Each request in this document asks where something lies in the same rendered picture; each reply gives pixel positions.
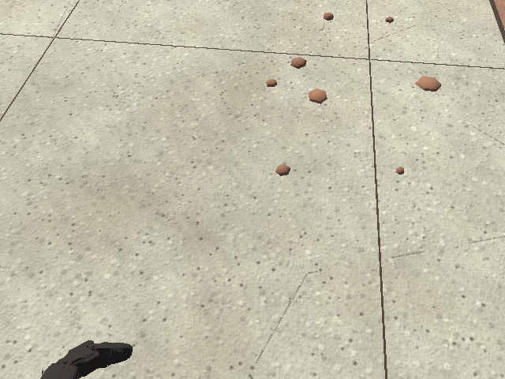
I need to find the robot left hand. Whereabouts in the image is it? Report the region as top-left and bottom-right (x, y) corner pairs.
(40, 340), (133, 379)

